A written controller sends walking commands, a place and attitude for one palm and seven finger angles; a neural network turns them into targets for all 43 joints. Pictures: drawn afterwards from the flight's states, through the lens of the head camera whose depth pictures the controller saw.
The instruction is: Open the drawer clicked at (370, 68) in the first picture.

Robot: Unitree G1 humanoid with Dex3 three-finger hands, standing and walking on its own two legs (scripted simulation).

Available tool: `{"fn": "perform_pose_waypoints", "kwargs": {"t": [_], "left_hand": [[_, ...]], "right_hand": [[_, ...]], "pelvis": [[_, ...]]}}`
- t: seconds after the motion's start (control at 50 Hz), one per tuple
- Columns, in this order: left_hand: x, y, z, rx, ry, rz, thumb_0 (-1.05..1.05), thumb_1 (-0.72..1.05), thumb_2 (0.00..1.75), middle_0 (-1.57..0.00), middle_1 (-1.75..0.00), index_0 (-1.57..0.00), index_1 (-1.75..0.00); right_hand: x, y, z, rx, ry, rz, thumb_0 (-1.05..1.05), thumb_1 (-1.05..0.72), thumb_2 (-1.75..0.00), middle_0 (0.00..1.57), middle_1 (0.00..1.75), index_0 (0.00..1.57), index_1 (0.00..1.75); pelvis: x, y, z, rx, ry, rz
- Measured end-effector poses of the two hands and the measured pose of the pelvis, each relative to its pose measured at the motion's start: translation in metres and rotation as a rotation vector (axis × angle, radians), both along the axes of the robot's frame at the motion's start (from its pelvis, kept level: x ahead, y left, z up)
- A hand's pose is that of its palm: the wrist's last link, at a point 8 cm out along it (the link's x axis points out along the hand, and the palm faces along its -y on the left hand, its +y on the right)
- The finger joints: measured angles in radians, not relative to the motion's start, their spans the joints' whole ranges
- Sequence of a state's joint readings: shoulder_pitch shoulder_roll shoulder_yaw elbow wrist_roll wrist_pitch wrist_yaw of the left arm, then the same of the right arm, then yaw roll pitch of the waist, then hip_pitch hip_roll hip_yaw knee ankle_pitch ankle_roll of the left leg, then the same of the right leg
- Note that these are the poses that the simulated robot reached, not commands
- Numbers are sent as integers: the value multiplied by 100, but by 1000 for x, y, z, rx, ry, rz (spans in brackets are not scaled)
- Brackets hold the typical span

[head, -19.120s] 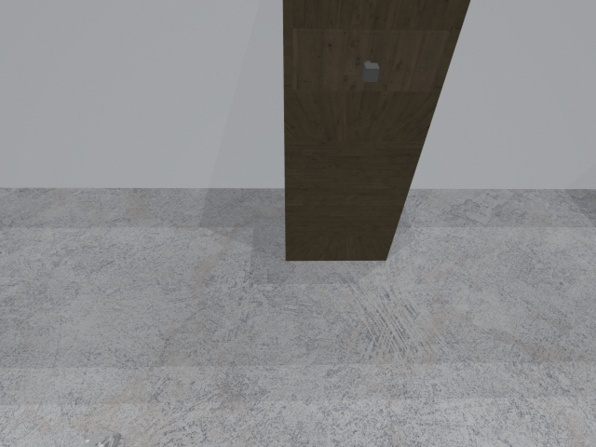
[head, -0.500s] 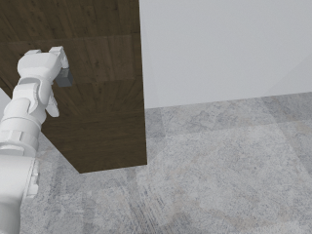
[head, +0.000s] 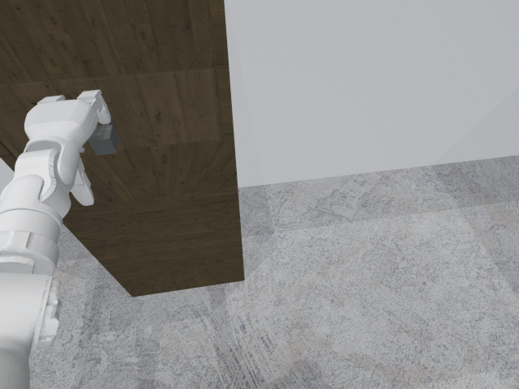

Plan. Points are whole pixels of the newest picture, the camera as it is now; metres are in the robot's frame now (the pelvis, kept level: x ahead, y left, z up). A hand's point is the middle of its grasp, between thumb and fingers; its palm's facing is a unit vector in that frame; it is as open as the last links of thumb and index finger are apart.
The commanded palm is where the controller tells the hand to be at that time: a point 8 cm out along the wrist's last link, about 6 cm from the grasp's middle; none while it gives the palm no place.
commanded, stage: lift the fingers back up to retry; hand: left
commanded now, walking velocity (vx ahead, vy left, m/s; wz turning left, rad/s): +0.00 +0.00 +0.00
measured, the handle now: (105, 132) +0.51 +0.26 +0.10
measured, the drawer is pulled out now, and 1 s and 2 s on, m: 0.00 0.00 0.00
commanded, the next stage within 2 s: re-aim the fingers above the handle in 0.52 s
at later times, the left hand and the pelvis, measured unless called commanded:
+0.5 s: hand (65, 125) +0.46 +0.28 +0.16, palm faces -0.05 -0.03 -1.00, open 13.9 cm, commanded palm +0.44 +0.28 +0.22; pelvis +0.02 +0.00 +0.01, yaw +1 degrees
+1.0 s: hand (78, 123) +0.47 +0.26 +0.16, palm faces -0.03 -0.02 -1.00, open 13.9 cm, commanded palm +0.44 +0.27 +0.22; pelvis +0.01 -0.01 +0.01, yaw +1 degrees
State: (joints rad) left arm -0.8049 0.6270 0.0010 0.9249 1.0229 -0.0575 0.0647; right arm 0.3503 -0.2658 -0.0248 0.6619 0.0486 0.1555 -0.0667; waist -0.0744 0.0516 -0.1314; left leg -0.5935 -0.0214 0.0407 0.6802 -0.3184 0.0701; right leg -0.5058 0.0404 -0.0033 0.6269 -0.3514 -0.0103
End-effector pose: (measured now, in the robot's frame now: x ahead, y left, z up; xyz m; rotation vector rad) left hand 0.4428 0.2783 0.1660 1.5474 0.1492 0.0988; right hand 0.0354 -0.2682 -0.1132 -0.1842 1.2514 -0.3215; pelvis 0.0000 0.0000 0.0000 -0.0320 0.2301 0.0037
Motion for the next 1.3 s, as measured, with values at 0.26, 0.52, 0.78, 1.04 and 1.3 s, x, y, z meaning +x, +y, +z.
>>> {"fn": "perform_pose_waypoints", "kwargs": {"t": [0.26,0.52,0.78,1.04,1.3], "left_hand": [[1,8,35,3,-59,16,0,-49,30,-32,-121,-31,-121],[1,2,47,-14,24,-8,0,-49,30,-32,-121,-31,-120],[-5,-6,45,-7,-54,-56,0,-49,30,-32,-121,-32,-120],[5,-20,46,-7,11,-25,0,-49,30,-32,-121,-32,-120],[-5,-12,52,15,-70,-13,0,-49,30,-32,-121,-32,-120]], "right_hand": [[32,2,1,22,-30,35,1,-90,-90,20,29,20,30],[63,3,7,28,-80,63,1,-90,-90,20,29,20,30],[58,0,3,30,-45,88,1,-90,-90,20,29,20,30],[33,-3,2,38,-34,30,1,-90,-90,20,29,20,30],[33,-8,1,35,-38,39,1,-90,-90,20,29,20,30]], "pelvis": [[11,1,5,4,-26,11],[17,0,10,12,-54,10],[12,-3,8,11,-40,27],[11,-6,10,15,-51,6],[9,-8,10,16,-48,7]]}}
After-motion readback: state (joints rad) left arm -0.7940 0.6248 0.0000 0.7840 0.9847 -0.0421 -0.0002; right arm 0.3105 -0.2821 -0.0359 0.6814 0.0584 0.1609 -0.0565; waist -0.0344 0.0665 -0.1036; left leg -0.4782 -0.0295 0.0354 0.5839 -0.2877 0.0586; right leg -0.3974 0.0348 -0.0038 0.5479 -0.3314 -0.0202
